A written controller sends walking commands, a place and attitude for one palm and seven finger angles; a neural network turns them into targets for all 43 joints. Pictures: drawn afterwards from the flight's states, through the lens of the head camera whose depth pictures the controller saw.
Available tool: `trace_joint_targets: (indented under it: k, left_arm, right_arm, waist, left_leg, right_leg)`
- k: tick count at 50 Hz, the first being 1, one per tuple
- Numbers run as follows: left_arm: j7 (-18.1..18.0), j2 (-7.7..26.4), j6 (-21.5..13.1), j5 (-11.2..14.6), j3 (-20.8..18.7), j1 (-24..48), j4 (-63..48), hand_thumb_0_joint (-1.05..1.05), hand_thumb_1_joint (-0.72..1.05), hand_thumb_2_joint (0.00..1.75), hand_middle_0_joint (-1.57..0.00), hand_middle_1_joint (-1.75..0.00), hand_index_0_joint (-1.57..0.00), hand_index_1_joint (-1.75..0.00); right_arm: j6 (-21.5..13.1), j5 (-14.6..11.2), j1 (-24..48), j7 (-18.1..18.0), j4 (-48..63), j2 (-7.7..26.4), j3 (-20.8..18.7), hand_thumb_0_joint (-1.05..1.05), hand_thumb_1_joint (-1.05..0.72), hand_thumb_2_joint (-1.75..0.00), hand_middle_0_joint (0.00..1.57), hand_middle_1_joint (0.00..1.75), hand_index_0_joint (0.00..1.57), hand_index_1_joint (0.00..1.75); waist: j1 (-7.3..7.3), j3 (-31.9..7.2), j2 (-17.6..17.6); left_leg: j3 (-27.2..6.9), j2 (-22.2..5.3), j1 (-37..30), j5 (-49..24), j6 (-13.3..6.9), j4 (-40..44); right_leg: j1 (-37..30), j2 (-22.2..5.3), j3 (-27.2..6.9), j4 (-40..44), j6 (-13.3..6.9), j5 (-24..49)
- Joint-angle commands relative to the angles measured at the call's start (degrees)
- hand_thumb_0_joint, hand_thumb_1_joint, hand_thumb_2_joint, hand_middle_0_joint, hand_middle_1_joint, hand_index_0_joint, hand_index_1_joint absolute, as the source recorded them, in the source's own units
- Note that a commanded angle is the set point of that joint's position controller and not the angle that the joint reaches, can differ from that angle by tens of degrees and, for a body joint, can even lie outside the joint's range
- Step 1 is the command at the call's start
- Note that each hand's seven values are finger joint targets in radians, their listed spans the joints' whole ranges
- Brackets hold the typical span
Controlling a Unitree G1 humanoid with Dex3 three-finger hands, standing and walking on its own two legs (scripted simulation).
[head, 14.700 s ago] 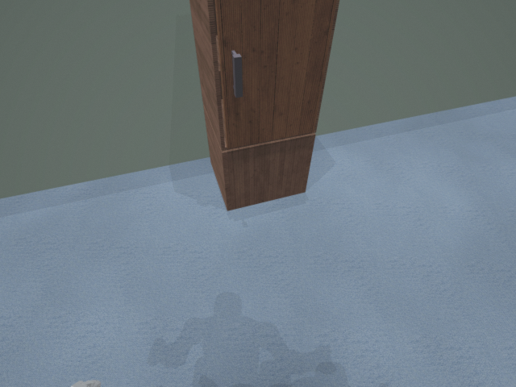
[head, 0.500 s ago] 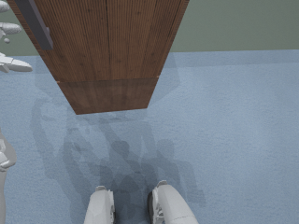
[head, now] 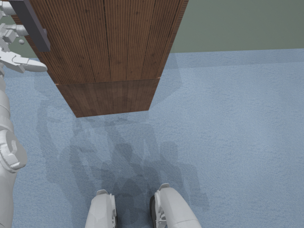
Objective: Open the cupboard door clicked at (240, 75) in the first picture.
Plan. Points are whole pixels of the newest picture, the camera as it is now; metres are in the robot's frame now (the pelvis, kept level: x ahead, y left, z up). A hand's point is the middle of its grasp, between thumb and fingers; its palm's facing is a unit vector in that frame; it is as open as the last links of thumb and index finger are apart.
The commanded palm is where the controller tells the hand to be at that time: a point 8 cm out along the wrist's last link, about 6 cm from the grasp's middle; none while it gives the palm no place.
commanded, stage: slide the fingers in behind the handle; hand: left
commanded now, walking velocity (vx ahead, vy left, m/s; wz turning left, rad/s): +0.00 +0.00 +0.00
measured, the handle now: (33, 18) +0.60 +0.22 +0.08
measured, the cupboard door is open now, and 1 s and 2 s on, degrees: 0 0 1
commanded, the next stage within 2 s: close the thumb around the handle in 0.94 s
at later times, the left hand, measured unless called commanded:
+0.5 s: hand (38, 41) +0.54 +0.21 +0.07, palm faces +0.05 -1.00 -0.01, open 14.0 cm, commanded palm +0.52 +0.24 +0.07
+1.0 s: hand (39, 42) +0.54 +0.21 +0.07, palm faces +0.05 -1.00 -0.01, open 14.0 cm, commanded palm +0.52 +0.24 +0.07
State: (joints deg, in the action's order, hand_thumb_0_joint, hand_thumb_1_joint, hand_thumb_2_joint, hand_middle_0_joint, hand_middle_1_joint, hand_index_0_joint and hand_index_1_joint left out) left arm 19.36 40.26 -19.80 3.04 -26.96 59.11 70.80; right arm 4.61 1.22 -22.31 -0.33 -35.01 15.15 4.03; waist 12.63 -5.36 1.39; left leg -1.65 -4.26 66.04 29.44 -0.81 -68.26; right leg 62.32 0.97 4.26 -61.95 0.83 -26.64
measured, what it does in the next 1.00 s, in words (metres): stands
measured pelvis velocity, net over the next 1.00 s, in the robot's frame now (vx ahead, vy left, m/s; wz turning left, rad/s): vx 0.00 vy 0.00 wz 0.00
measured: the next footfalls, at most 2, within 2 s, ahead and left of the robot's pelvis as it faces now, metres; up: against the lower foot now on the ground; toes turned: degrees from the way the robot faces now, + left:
none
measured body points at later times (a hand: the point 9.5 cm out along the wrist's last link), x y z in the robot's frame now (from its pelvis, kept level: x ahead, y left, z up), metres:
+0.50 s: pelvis +0.01 +0.00 +0.00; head +0.17 +0.03 +0.42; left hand +0.53 +0.26 +0.07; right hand -0.01 -0.26 -0.10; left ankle +0.01 +0.11 -0.64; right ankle +0.02 -0.14 -0.64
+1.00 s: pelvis +0.00 +0.00 +0.00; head +0.16 +0.03 +0.42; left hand +0.53 +0.26 +0.07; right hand -0.01 -0.27 -0.10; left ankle +0.01 +0.11 -0.64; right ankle +0.02 -0.14 -0.64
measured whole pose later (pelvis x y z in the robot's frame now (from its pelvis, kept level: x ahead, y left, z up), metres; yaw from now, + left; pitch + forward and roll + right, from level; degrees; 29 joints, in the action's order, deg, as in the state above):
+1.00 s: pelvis +0.00 +0.00 +0.00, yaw +0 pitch +26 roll -4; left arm 13.8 34.1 -22.7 2.9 -25.0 57.6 69.8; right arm 4.5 1.8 -22.3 0.6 -35.4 14.9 2.9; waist 12.2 -6.0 1.7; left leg -1.2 -4.0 64.6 29.5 -0.6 -67.8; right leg 61.5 0.8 3.7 -62.5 0.6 -27.1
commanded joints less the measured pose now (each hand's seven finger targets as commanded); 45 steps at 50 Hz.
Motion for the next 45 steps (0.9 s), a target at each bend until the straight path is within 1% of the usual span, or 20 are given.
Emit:
trace_joint_targets:
  k: [1, 2, 4, 6, 10, 11, 13, 16, 18, 20, 23, 25, 27, 28, 30, 31, 37, 41, 42, 45]
  left_arm:
    - [-1.18, 14.3, -4.13, 1.01, -1.94, 24.89, -13.22, 0.0, -0.5, 0.3, -0.3, -1.2, -0.3, -1.2]
    - [-1.37, 14.55, -3.96, 0.74, -2.18, 23.26, -12.4, 0.0, -0.5, 0.3, -0.3, -1.2, -0.3, -1.2]
    - [-1.91, 12.25, -3.32, 0.54, -0.41, 23.49, -11.15, 0.0, -0.5, 0.3, -0.3, -1.2, -0.3, -1.2]
    - [-2.63, 14.4, -3.82, 0.45, -2.08, 24.74, -13.35, 0.0, -0.5, 0.3, -0.3, -1.2, -0.3, -1.2]
    - [-3.38, 13.68, -5.3, 0.62, -2.62, 23.37, -16.13, 0.0, -0.5, 0.3, -0.3, -1.2, -0.3, -1.2]
    - [-3.4, 11.1, -5.39, 0.54, -0.75, 23.4, -16.61, 0.0, -0.5, 0.3, -0.3, -1.2, -0.3, -1.2]
    - [-3.45, 8.05, -5.07, 1.24, 0.76, 22.55, -15.96, 0.0, -0.5, 0.3, -0.3, -1.2, -0.3, -1.2]
    - [-4.17, 8.41, -4.55, 1.18, 0.47, 23.47, -13.98, 0.0, -0.5, 0.3, -0.3, -1.2, -0.3, -1.2]
    - [-4.84, 7.16, -4.84, 0.94, 1.14, 23.95, -14.75, 0.0, -0.5, 0.3, -0.3, -1.2, -0.3, -1.2]
    - [-5.52, 9.42, -5.56, 0.85, -1.31, 21.88, -14.39, 0.0, -0.5, 0.3, -0.3, -1.2, -0.3, -1.2]
    - [-5.74, 6.52, -6.23, 0.55, 1.16, 22.59, -14.75, 0.0, -0.5, 0.3, -0.3, -1.2, -0.3, -1.2]
    - [-5.99, 7.93, -6.31, 0.66, -0.34, 20.92, -13.1, 0.0, -0.5, 0.3, -0.3, -1.2, -0.3, -1.2]
    - [-5.97, 5.57, -6.25, 0.59, 1.66, 21.96, -13.37, 0.0, -0.5, 0.3, -0.3, -1.2, -0.3, -1.2]
    - [-6.26, 8.06, -6.28, 0.53, -0.3, 21.41, -13.46, 0.0, -0.5, 0.3, -0.3, -1.2, -0.3, -1.2]
    - [-6.47, 8.35, -6.32, 0.43, -0.28, 22.66, -12.53, 0.0, -0.5, 0.3, -0.3, -1.2, -0.3, -1.2]
    - [-6.58, 9.49, -6.69, 0.22, -0.73, 23.81, -14.11, 0.0, -0.5, 0.3, -0.3, -1.2, -0.3, -1.2]
    - [-6.07, 7.94, -7.18, 0.53, 0.11, 23.09, -13.73, 0.0, -0.5, 0.3, -0.3, -1.2, -0.3, -1.2]
    - [-5.66, 7.77, -6.16, 0.92, 0.53, 23.87, -12.89, 0.0, -0.5, 0.3, -0.3, -1.2, -0.3, -1.2]
    - [-5.6, 8.57, -6.22, 0.77, 0.09, 23.76, -13.26, 0.0, -0.5, 0.3, -0.3, -1.2, -0.3, -1.2]
    - [-5.62, 6.71, -6.61, 0.87, 1.54, 25.43, -13.52, 0.0, -0.5, 0.3, -0.3, -1.2, -0.3, -1.2]
  right_arm:
    - [-0.33, 0.73, -12.69, -0.44, 1.09, 11.79, -4.47, 0.0, -0.9, -0.9, 0.2, 0.3, 0.2, 0.3]
    - [-0.2, 0.65, -12.5, -0.39, 1.37, 11.66, -4.44, 0.0, -0.9, -0.9, 0.2, 0.3, 0.2, 0.3]
    - [-0.13, 0.57, -12.35, -0.19, 1.6, 11.51, -4.29, 0.0, -0.9, -0.9, 0.2, 0.3, 0.2, 0.3]
    - [0.03, 0.67, -12.66, -0.24, 1.79, 11.75, -4.44, 0.0, -0.9, -0.9, 0.2, 0.3, 0.2, 0.3]
    - [0.03, 0.91, -12.86, 0.21, 1.82, 11.28, -4.68, 0.0, -0.9, -0.9, 0.2, 0.3, 0.2, 0.3]
    - [0.06, 0.77, -12.69, 0.44, 1.78, 11.08, -4.88, 0.0, -0.9, -0.9, 0.2, 0.3, 0.2, 0.3]
    - [0.11, 0.71, -12.37, 0.59, 1.49, 10.93, -5.06, 0.0, -0.9, -0.9, 0.2, 0.3, 0.2, 0.3]
    - [0.28, 0.63, -12.45, 0.34, 1.16, 11.23, -5.0, 0.0, -0.9, -0.9, 0.2, 0.3, 0.2, 0.3]
    - [0.01, 0.86, -12.48, 0.42, 1.14, 10.86, -5.1, 0.0, -0.9, -0.9, 0.2, 0.3, 0.2, 0.3]
    - [-0.05, 1.05, -12.81, 0.52, 1.32, 10.99, -5.11, 0.0, -0.9, -0.9, 0.2, 0.3, 0.2, 0.3]
    - [-0.08, 1.0, -12.32, 0.72, 1.37, 10.52, -5.14, 0.0, -0.9, -0.9, 0.2, 0.3, 0.2, 0.3]
    - [0.07, 0.99, -12.39, 0.68, 1.47, 10.7, -5.09, 0.0, -0.9, -0.9, 0.2, 0.3, 0.2, 0.3]
    - [0.0, 0.9, -11.8, 0.81, 1.74, 10.41, -5.06, 0.0, -0.9, -0.9, 0.2, 0.3, 0.2, 0.3]
    - [0.07, 0.87, -11.99, 0.71, 1.78, 10.74, -5.07, 0.0, -0.9, -0.9, 0.2, 0.3, 0.2, 0.3]
    - [0.07, 0.88, -12.0, 0.54, 1.78, 10.7, -4.88, 0.0, -0.9, -0.9, 0.2, 0.3, 0.2, 0.3]
    - [0.09, 0.86, -11.93, 0.45, 1.82, 10.88, -5.0, 0.0, -0.9, -0.9, 0.2, 0.3, 0.2, 0.3]
    - [-0.09, 0.86, -11.44, 0.54, 1.5, 10.66, -5.04, 0.0, -0.9, -0.9, 0.2, 0.3, 0.2, 0.3]
    - [-0.11, 0.74, -11.75, 0.26, 1.37, 10.97, -5.02, 0.0, -0.9, -0.9, 0.2, 0.3, 0.2, 0.3]
    - [-0.16, 0.66, -11.68, 0.23, 1.52, 10.9, -5.0, 0.0, -0.9, -0.9, 0.2, 0.3, 0.2, 0.3]
    - [-0.47, 0.84, -11.87, 0.22, 0.98, 10.75, -4.95, 0.0, -0.9, -0.9, 0.2, 0.3, 0.2, 0.3]
  waist:
    - [0.59, -33.1, 13.89]
    - [0.07, -32.59, 13.68]
    - [0.96, -29.88, 12.1]
    - [0.51, -31.95, 12.6]
    - [-0.34, -34.59, 13.2]
    - [0.01, -34.74, 13.85]
    - [0.34, -32.71, 12.96]
    - [0.92, -30.18, 11.01]
    - [0.76, -30.99, 11.67]
    - [-0.23, -31.67, 11.05]
    - [0.29, -31.12, 10.99]
    - [0.01, -30.43, 9.55]
    - [0.09, -30.36, 11.27]
    - [-0.35, -30.42, 9.82]
    - [0.32, -29.27, 9.14]
    - [0.16, -31.01, 10.01]
    - [-0.13, -32.02, 11.02]
    - [0.7, -31.16, 9.29]
    - [0.19, -31.76, 9.8]
    - [0.98, -30.58, 10.8]
  left_leg:
    - [-3.04, 1.26, -30.52, -29.16, -0.63, 6.11]
    - [-2.87, 1.31, -29.79, -28.93, -0.58, 6.22]
    - [-2.7, 1.37, -28.13, -27.09, -0.83, 6.57]
    - [-2.77, 1.28, -29.1, -28.25, -0.77, 6.58]
    - [-2.73, 1.38, -30.84, -31.65, -0.6, 6.32]
    - [-2.83, 1.32, -32.41, -32.19, -0.4, 6.56]
    - [-2.63, 1.36, -32.08, -30.71, -0.38, 6.96]
    - [-2.75, 1.34, -30.32, -28.13, -0.51, 7.48]
    - [-2.51, 1.58, -30.47, -28.05, -0.61, 7.43]
    - [-2.27, 1.74, -30.21, -29.45, -0.64, 7.11]
    - [-2.15, 1.77, -29.82, -28.84, -0.53, 7.26]
    - [-1.88, 1.87, -28.44, -28.45, -0.71, 7.12]
    - [-1.71, 2.02, -28.59, -27.61, -0.56, 7.2]
    - [-1.76, 1.88, -27.87, -27.14, -0.63, 7.21]
    - [-1.72, 1.97, -26.73, -26.37, -0.86, 7.1]
    - [-1.79, 1.94, -27.61, -27.16, -0.76, 7.02]
    - [-1.86, 1.97, -28.14, -26.93, -0.59, 6.65]
    - [-1.66, 2.02, -26.92, -25.82, -0.95, 6.7]
    - [-1.66, 2.11, -26.57, -25.39, -0.83, 6.77]
    - [-2.21, 1.94, -28.19, -25.77, -0.83, 6.73]
  right_leg:
    - [-8.15, 2.5, -0.92, 5.45, -1.81, 18.29]
    - [-8.8, 2.55, -0.93, 5.42, -1.86, 18.35]
    - [-8.34, 2.58, -0.86, 5.92, -1.66, 17.46]
    - [-9.32, 2.57, -0.95, 5.54, -1.72, 18.52]
    - [-11.41, 2.71, -1.08, 5.05, -1.91, 21.56]
    - [-10.3, 2.76, -0.89, 5.35, -1.8, 21.24]
    - [-9.91, 2.79, -0.75, 6.15, -1.71, 20.25]
    - [-9.05, 2.73, -0.7, 6.42, -1.65, 18.44]
    - [-9.71, 2.66, -0.85, 6.46, -1.7, 18.75]
    - [-11.21, 2.73, -1.05, 6.11, -1.96, 20.36]
    - [-11.19, 2.61, -1.02, 6.07, -1.77, 20.22]
    - [-12.22, 2.68, -1.23, 5.97, -1.88, 20.84]
    - [-11.46, 2.54, -1.31, 6.0, -1.78, 20.1]
    - [-12.11, 2.56, -1.32, 5.99, -1.79, 19.79]
    - [-12.09, 2.6, -1.45, 5.88, -1.76, 19.65]
    - [-12.36, 2.45, -1.6, 5.72, -1.65, 20.18]
    - [-12.11, 2.47, -1.56, 5.54, -1.7, 19.81]
    - [-12.32, 2.41, -1.76, 6.05, -1.49, 19.71]
    - [-12.7, 2.42, -1.76, 5.86, -1.57, 19.34]
    - [-10.34, 2.48, -1.41, 5.8, -1.79, 18.35]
